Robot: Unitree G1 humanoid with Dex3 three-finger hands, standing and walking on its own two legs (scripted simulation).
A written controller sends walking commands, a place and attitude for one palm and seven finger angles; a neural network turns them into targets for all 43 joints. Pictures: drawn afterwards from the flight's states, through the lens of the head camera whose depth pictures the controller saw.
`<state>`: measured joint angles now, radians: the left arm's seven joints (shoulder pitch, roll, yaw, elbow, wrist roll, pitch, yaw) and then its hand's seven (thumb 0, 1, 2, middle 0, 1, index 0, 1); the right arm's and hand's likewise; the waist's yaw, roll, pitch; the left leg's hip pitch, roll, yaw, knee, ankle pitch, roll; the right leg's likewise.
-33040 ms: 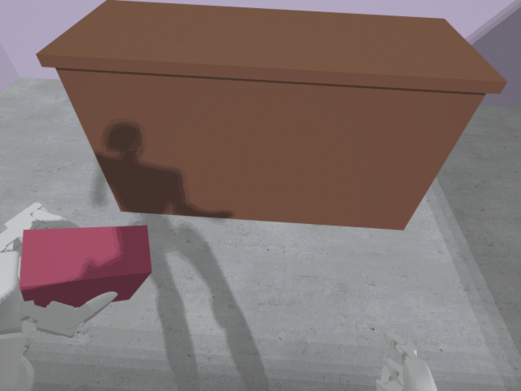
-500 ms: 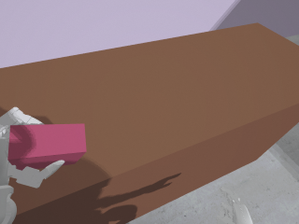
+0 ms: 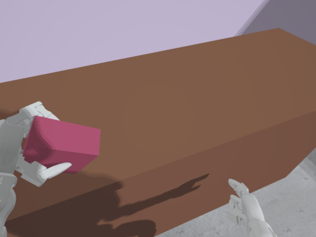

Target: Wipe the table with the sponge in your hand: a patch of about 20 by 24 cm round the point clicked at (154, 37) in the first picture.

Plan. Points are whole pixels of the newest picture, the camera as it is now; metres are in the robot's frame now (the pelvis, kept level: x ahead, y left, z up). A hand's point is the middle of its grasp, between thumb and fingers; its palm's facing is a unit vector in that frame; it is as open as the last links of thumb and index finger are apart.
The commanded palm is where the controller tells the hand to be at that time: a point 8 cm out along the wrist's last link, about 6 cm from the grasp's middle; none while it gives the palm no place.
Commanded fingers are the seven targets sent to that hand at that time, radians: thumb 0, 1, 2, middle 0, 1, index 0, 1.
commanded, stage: turn the palm down, sponge in hand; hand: left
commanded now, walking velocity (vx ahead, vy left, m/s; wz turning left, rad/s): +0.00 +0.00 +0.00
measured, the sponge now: (68, 150) +0.23 +0.22 +0.16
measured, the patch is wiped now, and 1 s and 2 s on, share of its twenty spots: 0.00 0.00 0.00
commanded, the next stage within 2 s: move the sponge above the wiping area in 1.86 s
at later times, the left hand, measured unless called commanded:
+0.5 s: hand (45, 128) +0.24 +0.24 +0.22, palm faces +0.36 -0.44 -0.82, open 9.8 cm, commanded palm +0.18 +0.27 +0.26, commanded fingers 0.00 0.10 1.30 -1.20 -1.60 -1.20 -1.60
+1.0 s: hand (28, 116) +0.24 +0.26 +0.24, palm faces +0.33 -0.22 -0.92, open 9.8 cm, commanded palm +0.18 +0.26 +0.30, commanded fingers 0.00 0.10 1.30 -1.20 -1.60 -1.20 -1.60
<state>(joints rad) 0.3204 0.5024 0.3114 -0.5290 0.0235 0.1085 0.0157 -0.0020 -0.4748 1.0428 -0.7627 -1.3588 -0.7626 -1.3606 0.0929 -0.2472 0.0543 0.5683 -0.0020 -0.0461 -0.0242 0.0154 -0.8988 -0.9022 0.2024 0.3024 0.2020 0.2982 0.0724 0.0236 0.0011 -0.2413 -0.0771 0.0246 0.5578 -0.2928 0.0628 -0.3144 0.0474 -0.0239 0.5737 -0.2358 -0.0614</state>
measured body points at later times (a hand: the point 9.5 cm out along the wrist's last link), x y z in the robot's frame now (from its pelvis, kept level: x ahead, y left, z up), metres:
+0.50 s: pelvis +0.00 -0.05 +0.00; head -0.01 -0.09 +0.44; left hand +0.21 +0.26 +0.26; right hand +0.23 -0.27 -0.09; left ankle +0.00 +0.08 -0.73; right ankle +0.04 -0.08 -0.73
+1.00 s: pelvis -0.01 -0.02 +0.00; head -0.03 -0.08 +0.45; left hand +0.22 +0.27 +0.29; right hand +0.26 -0.21 -0.06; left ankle +0.00 +0.08 -0.73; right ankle +0.04 -0.08 -0.73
